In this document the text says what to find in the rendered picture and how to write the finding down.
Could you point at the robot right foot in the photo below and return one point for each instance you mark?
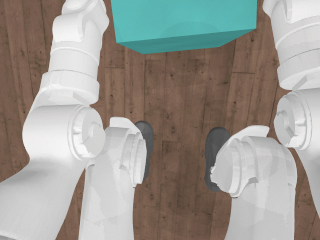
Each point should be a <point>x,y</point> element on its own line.
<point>215,139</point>

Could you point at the carton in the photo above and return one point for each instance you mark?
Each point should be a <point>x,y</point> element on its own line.
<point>157,26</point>

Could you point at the robot right forearm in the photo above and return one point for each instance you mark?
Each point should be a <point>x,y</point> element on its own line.
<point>296,31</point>

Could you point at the left robot shin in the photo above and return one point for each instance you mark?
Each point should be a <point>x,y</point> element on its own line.
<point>119,122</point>

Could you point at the robot right upper arm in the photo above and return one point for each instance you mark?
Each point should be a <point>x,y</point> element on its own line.
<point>297,125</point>

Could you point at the robot left upper arm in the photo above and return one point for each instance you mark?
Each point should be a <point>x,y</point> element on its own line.
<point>60,140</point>

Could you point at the robot left forearm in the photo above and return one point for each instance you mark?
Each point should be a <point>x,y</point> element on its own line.
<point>75,55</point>

